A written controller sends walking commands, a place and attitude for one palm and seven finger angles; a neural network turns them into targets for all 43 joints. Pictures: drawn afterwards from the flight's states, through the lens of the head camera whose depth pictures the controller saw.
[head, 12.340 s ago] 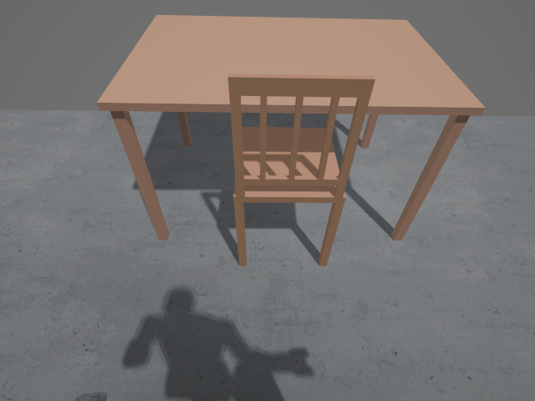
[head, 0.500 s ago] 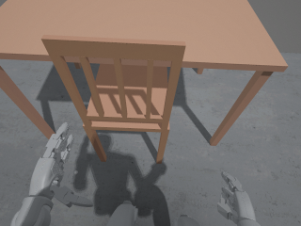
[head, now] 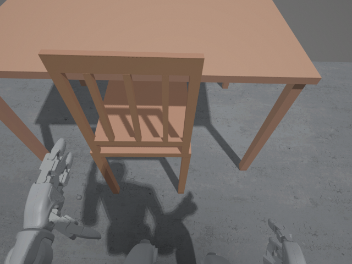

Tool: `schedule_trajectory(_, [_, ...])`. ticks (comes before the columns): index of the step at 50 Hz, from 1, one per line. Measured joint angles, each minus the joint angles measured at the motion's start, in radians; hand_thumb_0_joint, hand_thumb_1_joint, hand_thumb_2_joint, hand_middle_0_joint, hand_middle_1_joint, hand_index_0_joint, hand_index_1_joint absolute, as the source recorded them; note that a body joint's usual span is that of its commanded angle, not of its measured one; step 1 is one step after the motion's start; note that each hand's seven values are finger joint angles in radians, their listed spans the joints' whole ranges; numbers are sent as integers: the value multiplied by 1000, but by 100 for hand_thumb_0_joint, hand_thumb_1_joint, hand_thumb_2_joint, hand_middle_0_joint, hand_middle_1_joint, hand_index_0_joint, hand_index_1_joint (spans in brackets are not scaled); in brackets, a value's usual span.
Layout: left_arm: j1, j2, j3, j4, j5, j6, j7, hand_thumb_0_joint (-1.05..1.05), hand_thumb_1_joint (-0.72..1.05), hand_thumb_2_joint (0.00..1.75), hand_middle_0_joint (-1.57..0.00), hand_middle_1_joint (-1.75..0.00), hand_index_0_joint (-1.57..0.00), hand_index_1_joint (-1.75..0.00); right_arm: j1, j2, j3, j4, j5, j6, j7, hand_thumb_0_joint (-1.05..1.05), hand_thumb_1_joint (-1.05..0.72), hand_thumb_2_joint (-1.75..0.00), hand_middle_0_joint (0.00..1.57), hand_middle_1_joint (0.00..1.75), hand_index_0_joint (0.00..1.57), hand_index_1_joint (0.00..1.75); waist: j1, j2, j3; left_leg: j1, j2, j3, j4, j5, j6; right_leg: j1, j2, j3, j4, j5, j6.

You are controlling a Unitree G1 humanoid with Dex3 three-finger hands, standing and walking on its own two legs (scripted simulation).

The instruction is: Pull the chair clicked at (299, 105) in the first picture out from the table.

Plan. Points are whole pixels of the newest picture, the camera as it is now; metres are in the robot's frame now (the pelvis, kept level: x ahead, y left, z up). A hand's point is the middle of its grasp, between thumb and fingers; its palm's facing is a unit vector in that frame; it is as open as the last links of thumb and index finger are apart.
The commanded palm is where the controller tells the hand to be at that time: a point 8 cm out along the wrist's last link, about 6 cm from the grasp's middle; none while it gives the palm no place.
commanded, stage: raise the hand toward the chair's back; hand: left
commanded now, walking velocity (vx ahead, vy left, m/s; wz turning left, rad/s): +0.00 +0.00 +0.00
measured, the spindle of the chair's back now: (133, 111) +0.53 +0.15 -0.02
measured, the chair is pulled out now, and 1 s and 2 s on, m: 0.00 0.00 0.00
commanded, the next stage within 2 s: aim the fingers beside a spindle in 0.22 s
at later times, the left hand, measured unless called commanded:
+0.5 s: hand (96, 194) +0.26 +0.18 +0.03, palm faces +0.02 -1.00 -0.05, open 16.9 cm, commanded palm +0.24 +0.24 +0.04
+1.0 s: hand (113, 177) +0.30 +0.16 +0.02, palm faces +0.01 -1.00 -0.04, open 16.9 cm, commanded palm +0.28 +0.21 +0.02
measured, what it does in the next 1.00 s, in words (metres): stands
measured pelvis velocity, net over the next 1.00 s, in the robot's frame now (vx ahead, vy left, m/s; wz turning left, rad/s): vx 0.00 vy -0.01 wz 0.00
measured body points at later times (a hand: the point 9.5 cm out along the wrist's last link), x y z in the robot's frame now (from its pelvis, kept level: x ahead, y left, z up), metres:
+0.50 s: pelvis +0.00 -0.02 -0.01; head +0.07 -0.01 +0.44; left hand +0.25 +0.23 +0.04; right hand +0.18 -0.26 -0.09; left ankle +0.04 +0.10 -0.66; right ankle +0.00 -0.12 -0.66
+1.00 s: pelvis +0.00 -0.01 -0.02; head +0.09 -0.01 +0.42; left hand +0.29 +0.21 +0.03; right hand +0.16 -0.26 -0.11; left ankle +0.04 +0.10 -0.66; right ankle +0.00 -0.12 -0.66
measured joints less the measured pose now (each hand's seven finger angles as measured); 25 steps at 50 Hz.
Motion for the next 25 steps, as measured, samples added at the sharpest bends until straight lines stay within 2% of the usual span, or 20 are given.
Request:
schedule_trajectory(3, [-27,3,8,29,0,-19,-2,-1,-50,30,-6,-8,-6,-8,-10,-5,1,3,0,2,5,1,-90,-90,21,29,20,30,2,3,0,-15,-1,-5,13,-2,-3,-14,-1,-5,17,-6,-4])
schedule_trajectory(10, [-15,3,-16,48,-6,38,-46,-1,-50,30,-6,-8,-6,-8,-25,0,7,-9,10,7,-1,1,-90,-90,21,29,20,30,5,11,7,-4,3,-6,5,2,-9,-7,4,-5,12,-4,-10])
schedule_trajectory(18, [-31,-5,3,46,-7,-14,-19,-1,-50,30,-6,-8,-7,-8,-34,5,10,-2,3,-6,-2,1,-90,-90,21,29,20,30,12,10,1,-14,3,-15,11,-1,-18,-15,5,-14,23,-13,-18])
schedule_trajectory(25, [-100,-8,-26,104,-2,19,-49,-1,-50,30,-5,-8,-6,-8,-42,-7,13,4,4,-11,-6,1,-90,-90,21,30,20,30,12,15,6,-44,4,-19,35,-11,-21,-46,5,-18,49,-26,-22])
